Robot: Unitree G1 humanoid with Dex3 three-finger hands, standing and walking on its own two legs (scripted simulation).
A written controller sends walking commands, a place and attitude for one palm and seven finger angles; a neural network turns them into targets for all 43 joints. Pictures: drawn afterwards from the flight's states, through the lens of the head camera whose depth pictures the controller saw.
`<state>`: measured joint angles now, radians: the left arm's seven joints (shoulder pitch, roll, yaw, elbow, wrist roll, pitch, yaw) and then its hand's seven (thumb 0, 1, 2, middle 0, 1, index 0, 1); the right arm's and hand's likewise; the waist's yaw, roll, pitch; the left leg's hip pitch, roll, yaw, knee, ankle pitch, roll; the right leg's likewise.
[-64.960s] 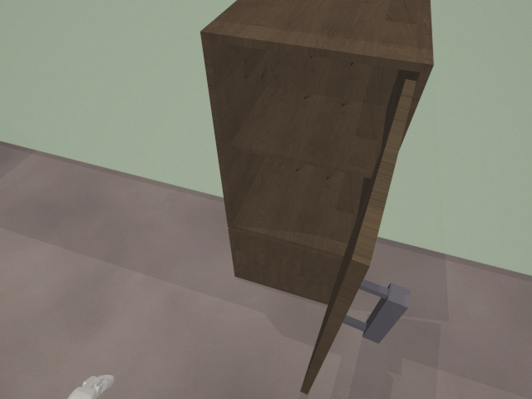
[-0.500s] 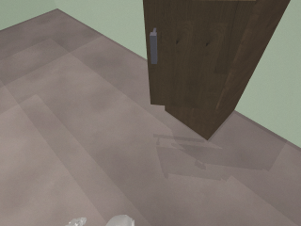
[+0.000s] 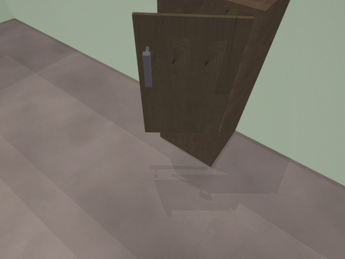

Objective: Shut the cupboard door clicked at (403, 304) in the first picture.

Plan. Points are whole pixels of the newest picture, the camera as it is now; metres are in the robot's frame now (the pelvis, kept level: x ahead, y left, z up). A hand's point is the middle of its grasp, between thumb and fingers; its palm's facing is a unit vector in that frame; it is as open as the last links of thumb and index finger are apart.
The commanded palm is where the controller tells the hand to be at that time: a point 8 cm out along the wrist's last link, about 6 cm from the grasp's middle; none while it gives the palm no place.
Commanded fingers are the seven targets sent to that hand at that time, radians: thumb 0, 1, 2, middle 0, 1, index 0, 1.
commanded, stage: take the last steps up to it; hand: left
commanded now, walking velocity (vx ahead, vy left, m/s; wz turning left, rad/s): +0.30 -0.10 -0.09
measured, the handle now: (148, 66) +0.73 +0.11 +0.02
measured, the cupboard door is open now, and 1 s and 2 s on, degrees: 36 36 36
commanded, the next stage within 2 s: come to a stop and stand still in 0.62 s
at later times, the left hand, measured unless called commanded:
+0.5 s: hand out of the picture +0.12 +0.12 -0.21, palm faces +0.04 -0.99 -0.10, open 7.4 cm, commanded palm none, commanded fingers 0.00 0.90 0.90 -0.20 -0.30 -0.20 -0.30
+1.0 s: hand (148, 181) +0.38 +0.09 -0.18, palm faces -0.03 -0.98 -0.22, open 7.3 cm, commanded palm none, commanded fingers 0.00 0.90 0.90 -0.20 -0.30 -0.20 -0.30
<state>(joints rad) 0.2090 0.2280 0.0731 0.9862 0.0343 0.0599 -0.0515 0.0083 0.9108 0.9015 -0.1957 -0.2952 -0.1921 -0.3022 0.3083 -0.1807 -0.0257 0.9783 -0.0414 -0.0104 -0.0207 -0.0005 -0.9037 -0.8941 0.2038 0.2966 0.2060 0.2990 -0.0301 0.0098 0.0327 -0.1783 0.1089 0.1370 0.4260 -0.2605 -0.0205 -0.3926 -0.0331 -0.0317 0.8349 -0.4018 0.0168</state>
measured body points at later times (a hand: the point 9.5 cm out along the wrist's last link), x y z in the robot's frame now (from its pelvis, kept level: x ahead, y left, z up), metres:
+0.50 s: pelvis +0.16 -0.04 -0.02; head +0.19 -0.01 +0.42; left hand +0.12 +0.17 -0.20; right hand +0.24 -0.28 -0.16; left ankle +0.25 +0.05 -0.75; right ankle +0.03 -0.15 -0.74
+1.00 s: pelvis +0.29 -0.08 -0.01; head +0.33 -0.10 +0.44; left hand +0.38 +0.14 -0.16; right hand +0.28 -0.31 -0.18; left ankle +0.24 +0.04 -0.73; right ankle +0.32 -0.21 -0.74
